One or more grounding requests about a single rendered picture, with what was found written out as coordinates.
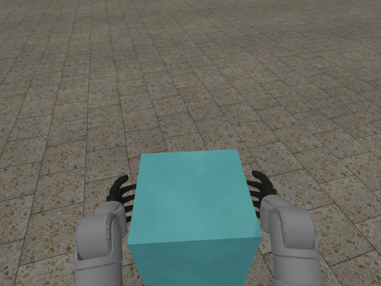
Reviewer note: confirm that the robot left hand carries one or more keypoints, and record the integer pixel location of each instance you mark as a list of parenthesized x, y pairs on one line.
[(116, 194)]

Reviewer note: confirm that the robot right hand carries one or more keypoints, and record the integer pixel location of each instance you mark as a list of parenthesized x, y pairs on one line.
[(265, 188)]

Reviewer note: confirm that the right robot forearm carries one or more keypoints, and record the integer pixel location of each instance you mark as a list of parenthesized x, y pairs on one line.
[(293, 243)]

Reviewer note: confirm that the carton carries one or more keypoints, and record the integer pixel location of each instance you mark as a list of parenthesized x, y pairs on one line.
[(193, 220)]

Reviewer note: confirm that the left robot forearm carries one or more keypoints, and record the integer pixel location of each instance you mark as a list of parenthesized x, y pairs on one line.
[(98, 246)]

